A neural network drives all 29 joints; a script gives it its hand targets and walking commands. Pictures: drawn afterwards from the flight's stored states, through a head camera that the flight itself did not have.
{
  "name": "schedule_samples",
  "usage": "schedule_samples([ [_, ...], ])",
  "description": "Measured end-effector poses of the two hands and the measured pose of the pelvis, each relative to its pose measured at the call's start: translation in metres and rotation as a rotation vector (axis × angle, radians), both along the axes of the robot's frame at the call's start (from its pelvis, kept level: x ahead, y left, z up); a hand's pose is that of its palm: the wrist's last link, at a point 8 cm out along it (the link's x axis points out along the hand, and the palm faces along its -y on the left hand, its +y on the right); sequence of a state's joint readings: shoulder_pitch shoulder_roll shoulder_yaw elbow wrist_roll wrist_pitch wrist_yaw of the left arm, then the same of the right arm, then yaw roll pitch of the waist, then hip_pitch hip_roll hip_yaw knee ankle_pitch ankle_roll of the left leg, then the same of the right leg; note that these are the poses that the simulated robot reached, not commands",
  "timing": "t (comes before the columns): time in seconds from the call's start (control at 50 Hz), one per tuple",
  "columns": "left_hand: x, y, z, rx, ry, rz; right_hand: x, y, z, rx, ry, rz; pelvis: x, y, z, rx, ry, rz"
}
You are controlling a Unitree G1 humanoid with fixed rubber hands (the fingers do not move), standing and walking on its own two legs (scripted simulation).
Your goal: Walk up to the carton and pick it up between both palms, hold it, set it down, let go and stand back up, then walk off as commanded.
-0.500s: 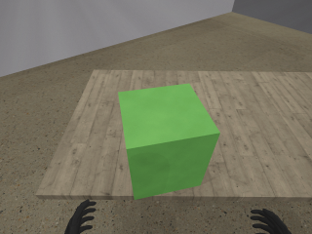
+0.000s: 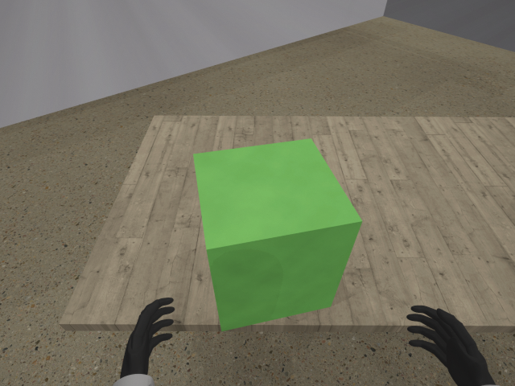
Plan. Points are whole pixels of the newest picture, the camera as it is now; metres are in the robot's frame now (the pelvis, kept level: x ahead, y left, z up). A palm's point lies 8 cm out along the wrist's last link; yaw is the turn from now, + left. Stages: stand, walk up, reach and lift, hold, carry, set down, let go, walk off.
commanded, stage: reach and lift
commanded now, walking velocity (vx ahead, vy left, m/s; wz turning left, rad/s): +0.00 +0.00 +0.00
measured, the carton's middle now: (266, 235) +0.39 +0.00 +0.03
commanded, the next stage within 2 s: none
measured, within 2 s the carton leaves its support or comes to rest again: neither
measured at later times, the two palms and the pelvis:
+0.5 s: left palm (149, 328) +0.22 +0.17 +0.04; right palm (454, 335) +0.22 -0.26 +0.03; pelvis +0.00 +0.00 +0.00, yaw +0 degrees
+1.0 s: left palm (150, 269) +0.27 +0.16 +0.11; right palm (437, 267) +0.29 -0.25 +0.08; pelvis -0.01 +0.00 +0.00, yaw +0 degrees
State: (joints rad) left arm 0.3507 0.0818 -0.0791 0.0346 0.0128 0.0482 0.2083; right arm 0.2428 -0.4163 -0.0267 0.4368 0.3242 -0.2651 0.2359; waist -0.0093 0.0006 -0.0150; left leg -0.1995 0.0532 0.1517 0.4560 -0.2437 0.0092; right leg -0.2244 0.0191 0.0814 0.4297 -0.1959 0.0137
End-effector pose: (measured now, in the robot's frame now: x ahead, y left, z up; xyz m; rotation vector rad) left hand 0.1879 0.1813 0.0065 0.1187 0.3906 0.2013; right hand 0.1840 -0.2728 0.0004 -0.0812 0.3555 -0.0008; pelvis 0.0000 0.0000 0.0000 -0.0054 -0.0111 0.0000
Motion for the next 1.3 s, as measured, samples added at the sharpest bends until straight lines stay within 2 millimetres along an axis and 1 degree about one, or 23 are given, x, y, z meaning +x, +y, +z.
schedule_samples([
  [0.08,0.001,-0.006,0.007,-0.012,-0.027,0.007,0.002,0.002,0.005,0.011,-0.010,0.008,-0.002,-0.001,0.000,0.001,-0.002,0.000],
  [0.24,0.001,-0.008,0.009,-0.023,0.005,0.038,0.007,0.005,0.010,0.024,0.006,0.008,-0.002,-0.003,0.000,0.003,-0.004,0.000],
  [0.36,0.010,-0.009,0.017,-0.032,0.006,0.044,0.015,0.009,0.016,0.026,0.006,0.007,-0.002,-0.003,0.000,0.003,-0.004,0.000],
  [0.54,0.036,-0.016,0.039,-0.037,-0.025,0.019,0.042,0.013,0.030,0.027,-0.013,0.001,-0.002,-0.003,0.000,0.003,-0.004,0.000],
  [0.78,0.061,-0.023,0.064,-0.047,-0.019,-0.009,0.082,0.020,0.052,0.057,-0.036,-0.026,-0.002,-0.003,0.000,0.003,-0.003,-0.001],
  [0.96,0.082,-0.017,0.092,-0.047,-0.037,0.017,0.106,0.026,0.075,0.088,-0.063,-0.035,-0.006,-0.004,0.000,0.004,-0.009,-0.001],
  [1.12,0.098,-0.018,0.119,-0.048,-0.064,0.026,0.127,0.035,0.103,0.103,-0.107,-0.003,-0.014,-0.005,0.000,0.006,-0.021,0.000],
  [1.22,0.112,-0.021,0.126,-0.043,-0.049,0.029,0.142,0.040,0.125,0.107,-0.148,0.030,-0.018,-0.005,0.000,0.007,-0.028,0.000],
  [1.3,0.121,-0.024,0.132,-0.039,-0.040,0.031,0.155,0.041,0.138,0.110,-0.163,0.043,-0.018,-0.006,0.000,0.007,-0.028,-0.001],
])
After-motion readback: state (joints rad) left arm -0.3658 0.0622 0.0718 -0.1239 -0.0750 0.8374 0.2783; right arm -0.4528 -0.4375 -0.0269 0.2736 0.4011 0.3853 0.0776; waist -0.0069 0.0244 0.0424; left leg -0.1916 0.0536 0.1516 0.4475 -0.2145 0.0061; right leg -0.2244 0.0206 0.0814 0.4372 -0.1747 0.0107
